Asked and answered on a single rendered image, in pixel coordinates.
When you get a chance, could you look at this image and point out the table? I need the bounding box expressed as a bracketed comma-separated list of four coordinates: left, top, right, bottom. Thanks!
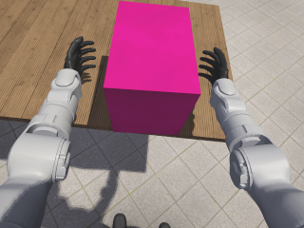
[0, 0, 234, 143]

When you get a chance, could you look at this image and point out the right robot hand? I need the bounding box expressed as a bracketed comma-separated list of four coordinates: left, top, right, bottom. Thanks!
[198, 47, 229, 87]

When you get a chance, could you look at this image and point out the carton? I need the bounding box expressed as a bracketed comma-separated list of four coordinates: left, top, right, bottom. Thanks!
[104, 1, 201, 135]

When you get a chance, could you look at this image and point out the robot right upper arm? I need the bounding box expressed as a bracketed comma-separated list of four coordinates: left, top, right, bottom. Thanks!
[229, 143, 304, 228]

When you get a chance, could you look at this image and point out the left robot forearm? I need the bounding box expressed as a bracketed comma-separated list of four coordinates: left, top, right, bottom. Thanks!
[7, 68, 83, 176]

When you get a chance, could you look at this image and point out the left robot foot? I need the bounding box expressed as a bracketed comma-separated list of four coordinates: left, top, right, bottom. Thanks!
[113, 213, 127, 228]

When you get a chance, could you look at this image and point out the left robot hand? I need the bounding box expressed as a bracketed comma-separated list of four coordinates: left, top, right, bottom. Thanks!
[64, 36, 96, 77]

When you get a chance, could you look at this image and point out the robot left upper arm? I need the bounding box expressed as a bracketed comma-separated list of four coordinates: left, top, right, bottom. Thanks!
[0, 133, 71, 228]

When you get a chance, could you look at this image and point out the right robot forearm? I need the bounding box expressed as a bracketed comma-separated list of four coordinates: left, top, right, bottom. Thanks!
[209, 78, 292, 180]

